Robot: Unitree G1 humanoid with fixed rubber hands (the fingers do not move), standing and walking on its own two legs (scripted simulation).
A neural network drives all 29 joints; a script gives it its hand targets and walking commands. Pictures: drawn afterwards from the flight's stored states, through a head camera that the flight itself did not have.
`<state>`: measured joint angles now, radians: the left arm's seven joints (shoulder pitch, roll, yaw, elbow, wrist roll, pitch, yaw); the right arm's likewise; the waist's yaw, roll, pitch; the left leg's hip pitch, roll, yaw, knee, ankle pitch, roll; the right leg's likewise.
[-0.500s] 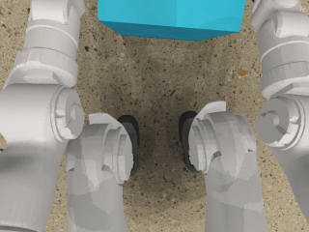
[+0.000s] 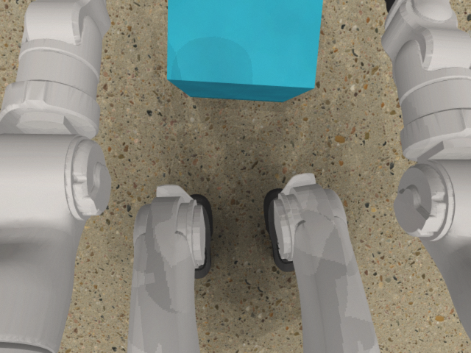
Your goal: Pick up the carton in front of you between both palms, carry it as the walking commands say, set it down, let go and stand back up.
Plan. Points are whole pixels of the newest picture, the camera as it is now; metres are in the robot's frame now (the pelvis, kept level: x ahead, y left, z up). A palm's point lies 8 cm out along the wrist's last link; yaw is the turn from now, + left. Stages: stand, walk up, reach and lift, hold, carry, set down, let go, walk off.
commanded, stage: set down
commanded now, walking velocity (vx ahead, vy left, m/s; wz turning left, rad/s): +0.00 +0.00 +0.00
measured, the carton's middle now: (241, 35) +0.56 -0.03 -0.30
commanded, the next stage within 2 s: let go in 0.70 s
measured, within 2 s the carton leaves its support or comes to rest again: neither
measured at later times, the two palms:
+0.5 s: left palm out of the picture +0.60 +0.17 +0.03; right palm out of the picture +0.55 -0.22 +0.04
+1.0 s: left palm out of the picture +0.52 +0.19 +0.14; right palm out of the picture +0.49 -0.23 +0.15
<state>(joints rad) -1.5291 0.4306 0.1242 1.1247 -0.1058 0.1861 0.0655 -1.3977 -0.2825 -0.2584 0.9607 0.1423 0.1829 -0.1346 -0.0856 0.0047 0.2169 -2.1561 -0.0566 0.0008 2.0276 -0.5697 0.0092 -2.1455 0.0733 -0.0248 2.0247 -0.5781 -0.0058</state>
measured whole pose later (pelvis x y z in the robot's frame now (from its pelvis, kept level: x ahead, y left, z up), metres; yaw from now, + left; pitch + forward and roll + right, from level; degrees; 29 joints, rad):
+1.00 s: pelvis +0.06 +0.00 +0.26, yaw +2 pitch +42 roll +0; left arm -0.88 0.20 0.26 0.74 0.11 0.18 0.06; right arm -0.78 -0.22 -0.30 0.69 -0.08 0.14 0.07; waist -0.05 0.01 -0.05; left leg -1.37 -0.06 -0.05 0.93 -0.29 0.00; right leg -1.37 0.05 0.02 0.94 -0.31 -0.02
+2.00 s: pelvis +0.12 +0.01 +0.35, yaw +0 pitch -5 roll +0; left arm 0.23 0.21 0.03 0.41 0.00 0.15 -0.06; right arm 0.21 -0.21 -0.05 0.42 -0.02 0.15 0.08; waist 0.00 0.00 0.12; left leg -0.08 -0.06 -0.04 0.45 -0.28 0.04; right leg -0.07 0.03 0.07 0.45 -0.28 -0.01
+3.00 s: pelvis +0.13 +0.00 +0.35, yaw +1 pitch -2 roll +0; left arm 0.16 0.35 0.03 0.88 0.02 0.00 0.02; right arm 0.15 -0.36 -0.01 0.88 -0.03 -0.01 -0.03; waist 0.00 0.01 0.01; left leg -0.12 -0.03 -0.06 0.41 -0.26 0.01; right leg -0.11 0.06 0.05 0.40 -0.27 -0.03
